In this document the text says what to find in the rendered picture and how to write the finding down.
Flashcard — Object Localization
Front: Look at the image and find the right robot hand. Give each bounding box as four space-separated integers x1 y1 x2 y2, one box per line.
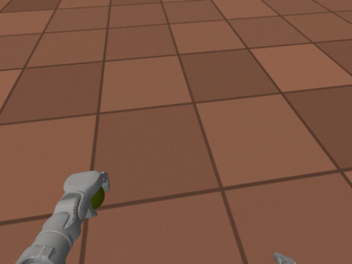
273 252 296 264

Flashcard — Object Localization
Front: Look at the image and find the ball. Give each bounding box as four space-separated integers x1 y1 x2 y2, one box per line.
90 187 105 209

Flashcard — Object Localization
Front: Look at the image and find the left robot arm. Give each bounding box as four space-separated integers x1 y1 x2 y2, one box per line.
15 190 91 264

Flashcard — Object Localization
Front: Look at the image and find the left robot hand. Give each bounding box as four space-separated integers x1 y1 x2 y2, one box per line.
63 170 110 218

